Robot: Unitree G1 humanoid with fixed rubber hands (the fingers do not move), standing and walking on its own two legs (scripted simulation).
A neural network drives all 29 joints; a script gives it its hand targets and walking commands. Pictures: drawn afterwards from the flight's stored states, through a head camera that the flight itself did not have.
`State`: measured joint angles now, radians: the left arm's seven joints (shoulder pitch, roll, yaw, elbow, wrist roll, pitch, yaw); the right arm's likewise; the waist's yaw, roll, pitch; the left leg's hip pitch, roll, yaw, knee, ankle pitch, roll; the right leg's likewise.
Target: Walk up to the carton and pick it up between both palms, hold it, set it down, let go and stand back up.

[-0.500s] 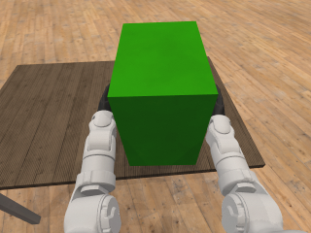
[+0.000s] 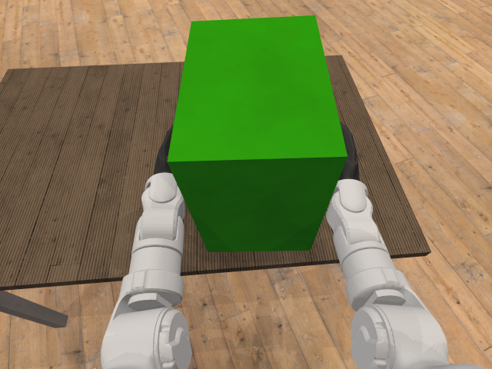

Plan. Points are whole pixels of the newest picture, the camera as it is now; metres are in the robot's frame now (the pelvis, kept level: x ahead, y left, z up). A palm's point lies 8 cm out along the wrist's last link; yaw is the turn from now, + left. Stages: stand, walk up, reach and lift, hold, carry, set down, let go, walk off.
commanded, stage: set down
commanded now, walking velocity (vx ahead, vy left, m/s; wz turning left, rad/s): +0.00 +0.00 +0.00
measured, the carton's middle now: (256, 146) +0.46 -0.01 +0.07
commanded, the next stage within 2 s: none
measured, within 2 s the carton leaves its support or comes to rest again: rests again in 1.14 s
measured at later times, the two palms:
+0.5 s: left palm (178, 188) +0.40 +0.13 +0.03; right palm (342, 186) +0.39 -0.16 +0.04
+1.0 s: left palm (182, 195) +0.41 +0.13 +0.00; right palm (337, 189) +0.40 -0.16 +0.01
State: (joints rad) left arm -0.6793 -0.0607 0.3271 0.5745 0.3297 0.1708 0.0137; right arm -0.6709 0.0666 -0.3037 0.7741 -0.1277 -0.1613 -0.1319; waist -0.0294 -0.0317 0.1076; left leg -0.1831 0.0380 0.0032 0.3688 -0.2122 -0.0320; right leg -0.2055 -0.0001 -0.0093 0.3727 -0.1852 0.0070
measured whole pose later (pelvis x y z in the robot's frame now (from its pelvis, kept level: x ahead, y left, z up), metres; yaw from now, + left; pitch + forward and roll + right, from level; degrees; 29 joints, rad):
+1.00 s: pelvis +0.01 +0.00 +0.00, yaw +0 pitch +16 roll +0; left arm -0.69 -0.06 0.37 0.92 0.33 -0.23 0.11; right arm -0.67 0.05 -0.40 0.91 -0.29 -0.37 -0.10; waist -0.01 0.01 -0.02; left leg -0.46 0.04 0.00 0.37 -0.18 -0.03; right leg -0.48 0.00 -0.01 0.36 -0.16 0.00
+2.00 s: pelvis -0.02 +0.01 -0.01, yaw +0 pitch +20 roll -1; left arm -0.78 0.03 0.25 1.10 0.07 -0.31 0.13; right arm -0.76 -0.17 -0.17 1.08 0.09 -0.26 -0.09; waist 0.01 0.03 -0.15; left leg -0.62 0.04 0.00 0.43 -0.17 -0.02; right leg -0.61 0.00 -0.01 0.36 -0.11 0.01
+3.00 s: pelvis -0.03 +0.01 +0.00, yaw +0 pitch +9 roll -1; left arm -0.30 0.05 0.11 0.96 -0.03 -0.40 0.09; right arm -0.33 -0.18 -0.06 1.08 0.22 -0.47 -0.03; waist 0.01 -0.01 -0.08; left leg -0.40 0.04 0.00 0.44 -0.18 -0.02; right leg -0.39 0.00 -0.01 0.37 -0.13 0.01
